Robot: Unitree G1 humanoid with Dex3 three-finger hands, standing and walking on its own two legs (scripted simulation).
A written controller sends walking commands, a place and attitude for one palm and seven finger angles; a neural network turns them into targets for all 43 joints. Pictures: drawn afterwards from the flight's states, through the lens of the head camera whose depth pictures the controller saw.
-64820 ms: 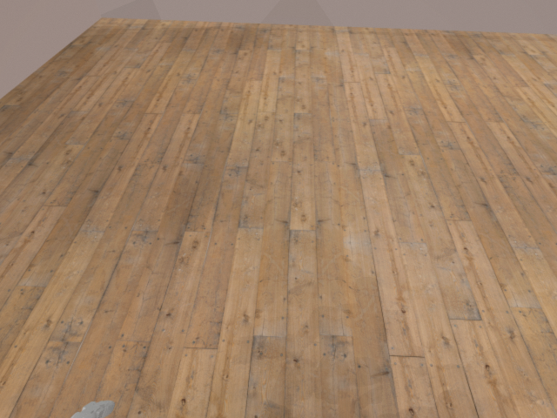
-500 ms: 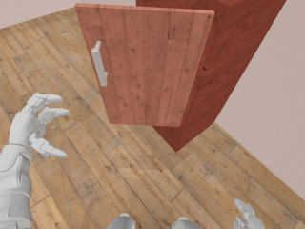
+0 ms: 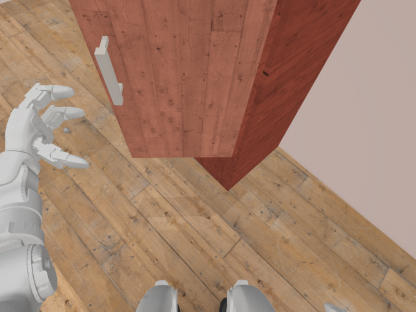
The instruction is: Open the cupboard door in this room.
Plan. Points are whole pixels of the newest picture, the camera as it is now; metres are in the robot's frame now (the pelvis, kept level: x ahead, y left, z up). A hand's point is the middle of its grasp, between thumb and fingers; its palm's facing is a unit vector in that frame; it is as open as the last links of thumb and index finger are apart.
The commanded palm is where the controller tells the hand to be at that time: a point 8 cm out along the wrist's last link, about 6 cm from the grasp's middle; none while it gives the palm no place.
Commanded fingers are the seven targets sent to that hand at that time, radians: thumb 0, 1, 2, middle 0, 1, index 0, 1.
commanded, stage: move the hooked fingers beside the handle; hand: left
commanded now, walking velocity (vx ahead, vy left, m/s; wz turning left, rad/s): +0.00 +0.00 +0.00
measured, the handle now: (111, 73) +0.59 +0.21 +0.06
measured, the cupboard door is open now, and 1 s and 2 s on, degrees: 49 49 49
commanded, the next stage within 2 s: slide the fingers in behind the handle in 1.52 s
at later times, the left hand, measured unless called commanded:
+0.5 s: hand (73, 103) +0.50 +0.26 +0.06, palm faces +0.01 -1.00 -0.01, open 14.0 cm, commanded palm +0.49 +0.30 +0.06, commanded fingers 0.00 -0.50 0.30 -0.30 -1.20 -0.30 -1.20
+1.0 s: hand (84, 88) +0.55 +0.26 +0.05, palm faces +0.01 -1.00 -0.03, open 13.9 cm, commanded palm +0.53 +0.29 +0.06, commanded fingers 0.00 -0.50 0.30 -0.30 -1.20 -0.30 -1.20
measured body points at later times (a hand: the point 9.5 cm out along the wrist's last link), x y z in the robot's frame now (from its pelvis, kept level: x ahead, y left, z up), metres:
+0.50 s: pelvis +0.00 +0.01 -0.01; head +0.14 +0.04 +0.42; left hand +0.49 +0.32 +0.07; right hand +0.01 -0.27 -0.11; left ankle +0.02 +0.10 -0.67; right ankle +0.02 -0.12 -0.67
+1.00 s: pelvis +0.01 +0.01 -0.02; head +0.18 +0.04 +0.40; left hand +0.54 +0.31 +0.05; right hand -0.03 -0.25 -0.11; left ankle +0.02 +0.10 -0.67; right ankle +0.02 -0.12 -0.67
